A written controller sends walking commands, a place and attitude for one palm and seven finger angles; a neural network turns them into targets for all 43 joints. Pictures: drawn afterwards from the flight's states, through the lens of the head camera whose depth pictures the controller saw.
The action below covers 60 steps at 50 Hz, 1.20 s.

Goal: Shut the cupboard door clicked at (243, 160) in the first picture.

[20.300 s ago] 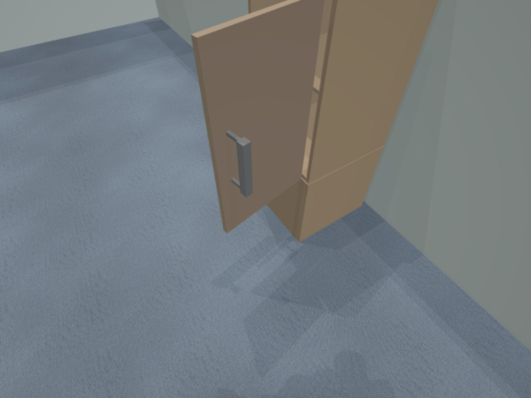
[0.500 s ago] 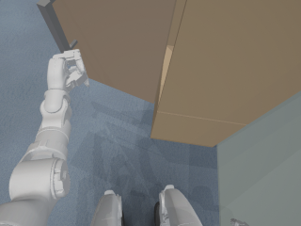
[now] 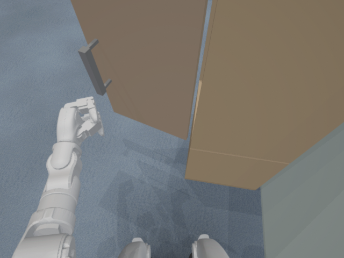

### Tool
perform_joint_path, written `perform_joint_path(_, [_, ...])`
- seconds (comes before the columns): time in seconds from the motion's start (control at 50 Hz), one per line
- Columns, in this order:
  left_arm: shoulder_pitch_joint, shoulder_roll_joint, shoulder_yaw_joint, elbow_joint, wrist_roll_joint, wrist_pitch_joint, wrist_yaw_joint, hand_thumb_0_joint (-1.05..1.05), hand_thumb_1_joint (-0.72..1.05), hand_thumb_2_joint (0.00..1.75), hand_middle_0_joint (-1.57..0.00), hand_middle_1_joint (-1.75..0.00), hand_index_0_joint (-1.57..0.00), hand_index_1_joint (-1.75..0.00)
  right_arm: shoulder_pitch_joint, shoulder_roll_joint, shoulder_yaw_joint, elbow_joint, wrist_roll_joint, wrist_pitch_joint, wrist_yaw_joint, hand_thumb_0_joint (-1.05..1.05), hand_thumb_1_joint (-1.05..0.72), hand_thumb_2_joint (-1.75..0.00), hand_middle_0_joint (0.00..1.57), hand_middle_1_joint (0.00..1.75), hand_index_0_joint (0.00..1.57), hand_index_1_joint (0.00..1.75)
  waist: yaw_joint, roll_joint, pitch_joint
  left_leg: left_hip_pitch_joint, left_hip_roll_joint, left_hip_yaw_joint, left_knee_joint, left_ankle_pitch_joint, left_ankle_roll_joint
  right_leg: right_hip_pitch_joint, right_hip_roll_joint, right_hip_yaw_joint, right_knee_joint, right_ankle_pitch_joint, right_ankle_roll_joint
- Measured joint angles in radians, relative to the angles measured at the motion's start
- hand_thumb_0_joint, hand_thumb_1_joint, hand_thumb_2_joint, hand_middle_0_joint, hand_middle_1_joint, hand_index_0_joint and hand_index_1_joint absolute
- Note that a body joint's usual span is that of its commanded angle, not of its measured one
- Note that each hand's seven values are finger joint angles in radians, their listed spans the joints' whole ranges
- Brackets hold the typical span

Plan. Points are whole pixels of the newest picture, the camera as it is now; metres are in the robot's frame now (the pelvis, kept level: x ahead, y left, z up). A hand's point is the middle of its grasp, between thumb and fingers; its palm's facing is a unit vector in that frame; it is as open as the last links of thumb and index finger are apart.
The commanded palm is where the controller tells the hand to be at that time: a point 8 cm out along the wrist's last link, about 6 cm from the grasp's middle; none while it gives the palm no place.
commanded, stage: draw the hand back to the body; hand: left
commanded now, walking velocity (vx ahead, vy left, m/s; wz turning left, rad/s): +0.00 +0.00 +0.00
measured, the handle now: (98, 68) +0.65 +0.21 +0.01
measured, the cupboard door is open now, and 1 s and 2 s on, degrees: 75 75 75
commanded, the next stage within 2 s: step back with the hand held close in 1.28 s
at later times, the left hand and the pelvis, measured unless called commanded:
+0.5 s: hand (33, 154) +0.30 +0.23 +0.14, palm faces +0.30 -0.91 -0.29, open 3.4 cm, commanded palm +0.25 +0.27 +0.17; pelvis +0.03 +0.00 +0.06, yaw +2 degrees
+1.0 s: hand out of the picture +0.21 +0.27 +0.23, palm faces +0.50 -0.74 -0.45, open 6.8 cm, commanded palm +0.17 +0.30 +0.24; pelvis +0.04 -0.01 +0.07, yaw +2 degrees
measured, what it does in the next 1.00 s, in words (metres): rises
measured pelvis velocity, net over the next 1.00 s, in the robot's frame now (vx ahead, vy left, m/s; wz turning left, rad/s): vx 0.04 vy -0.01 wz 0.03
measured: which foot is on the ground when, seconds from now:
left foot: down 0.00-1.00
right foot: down 0.00-1.00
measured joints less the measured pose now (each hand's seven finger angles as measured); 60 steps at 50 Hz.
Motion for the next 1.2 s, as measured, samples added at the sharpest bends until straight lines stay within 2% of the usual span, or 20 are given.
perform_joint_path(0.1, [0.097,0.011,-0.031,-0.091,-0.030,0.001,-0.031,0.02,0.90,0.90,-1.30,-1.50,-1.30,-1.50,-0.032,-0.011,-0.002,0.000,0.011,-0.029,-0.020,0.01,-0.90,-0.90,0.20,0.30,0.20,0.30,0.021,-0.012,0.007,0.108,-0.005,-0.015,-0.076,0.025,-0.005,0.118,-0.002,-0.016,-0.082,0.022,-0.003])
perform_joint_path(0.22, [0.228,0.011,-0.060,-0.231,-0.081,0.058,-0.093,0.02,0.90,0.90,-1.27,-1.47,-1.27,-1.47,-0.092,-0.029,-0.009,-0.028,0.025,-0.063,-0.034,0.01,-0.90,-0.90,0.20,0.30,0.20,0.30,0.050,-0.007,0.014,0.219,-0.013,-0.018,-0.147,0.043,-0.004,0.232,-0.007,-0.020,-0.153,0.037,-0.001])
perform_joint_path(0.28, [0.312,0.015,-0.096,-0.342,0.001,0.132,0.006,0.02,0.90,0.90,-1.23,-1.42,-1.23,-1.43,-0.131,-0.017,-0.010,-0.041,0.021,-0.049,-0.058,0.01,-0.90,-0.90,0.20,0.30,0.20,0.30,0.070,-0.013,0.029,0.303,-0.021,-0.008,-0.211,0.064,-0.006,0.305,-0.013,-0.010,-0.201,0.050,0.002])
perform_joint_path(0.34, [0.397,0.009,-0.130,-0.446,0.056,0.212,0.110,0.02,0.90,0.90,-1.17,-1.36,-1.17,-1.36,-0.165,-0.005,-0.002,-0.049,0.017,-0.038,-0.082,0.01,-0.90,-0.90,0.20,0.30,0.20,0.30,0.085,-0.008,0.047,0.395,-0.028,-0.005,-0.292,0.092,-0.003,0.395,-0.017,-0.008,-0.274,0.075,0.004])
perform_joint_path(0.42, [0.484,0.008,-0.135,-0.547,0.088,0.287,0.189,0.02,0.90,0.90,-1.08,-1.26,-1.08,-1.26,-0.196,0.013,0.018,-0.047,0.011,-0.038,-0.100,0.01,-0.90,-0.90,0.20,0.30,0.20,0.30,0.106,-0.006,0.067,0.509,-0.033,-0.006,-0.395,0.130,-0.003,0.507,-0.018,-0.010,-0.369,0.107,0.004])
perform_joint_path(0.52, [0.563,0.020,-0.104,-0.653,0.102,0.336,0.233,0.02,0.89,0.90,-0.95,-1.12,-0.95,-1.12,-0.210,0.027,0.039,-0.036,0.001,-0.056,-0.099,0.01,-0.90,-0.90,0.20,0.30,0.20,0.30,0.130,0.004,0.087,0.625,-0.035,-0.012,-0.494,0.165,-0.006,0.625,-0.017,-0.017,-0.469,0.140,0.003])
perform_joint_path(0.66, [0.690,0.031,-0.052,-0.812,0.105,0.357,0.241,0.02,0.90,0.90,-0.76,-0.91,-0.76,-0.92,-0.203,0.029,0.046,-0.016,-0.013,-0.078,-0.078,0.01,-0.90,-0.90,0.20,0.30,0.20,0.30,0.148,0.022,0.102,0.721,-0.036,-0.012,-0.578,0.193,-0.008,0.719,-0.015,-0.017,-0.549,0.165,0.004])
perform_joint_path(0.8, [0.804,0.050,0.017,-0.933,0.102,0.360,0.241,0.02,0.89,0.90,-0.57,-0.70,-0.57,-0.71,-0.183,0.023,0.032,0.010,-0.021,-0.089,-0.072,0.01,-0.90,-0.90,0.20,0.30,0.20,0.30,0.155,0.030,0.112,0.754,-0.032,-0.010,-0.600,0.199,-0.011,0.751,-0.010,-0.016,-0.571,0.172,0.001])
perform_joint_path(0.98, [0.934,0.083,0.109,-1.089,0.100,0.317,0.252,0.02,0.89,0.90,-0.34,-0.44,-0.34,-0.45,-0.161,0.010,0.004,0.036,-0.023,-0.129,-0.071,0.02,-0.90,-0.90,0.20,0.30,0.20,0.30,0.160,0.041,0.108,0.762,-0.028,-0.008,-0.594,0.197,-0.013,0.759,-0.006,-0.014,-0.568,0.172,-0.001])
perform_joint_path(1.08, [0.908,0.066,0.108,-1.053,0.101,0.308,0.253,0.02,0.89,0.90,-0.26,-0.36,-0.26,-0.36,-0.166,0.006,-0.002,0.047,-0.021,-0.133,-0.076,0.02,-0.90,-0.90,0.20,0.30,0.20,0.30,0.165,0.043,0.119,0.760,-0.030,-0.010,-0.599,0.209,-0.013,0.755,-0.007,-0.016,-0.566,0.179,-0.002])
perform_joint_path(1.2, [0.897,0.050,0.083,-1.039,0.104,0.313,0.251,0.02,0.89,0.90,-0.22,-0.32,-0.22,-0.32,-0.168,0.014,0.002,0.052,-0.024,-0.148,-0.083,0.02,-0.90,-0.90,0.20,0.30,0.20,0.30,0.159,0.032,0.127,0.762,-0.026,-0.007,-0.603,0.217,-0.016,0.754,-0.004,-0.013,-0.567,0.187,-0.006])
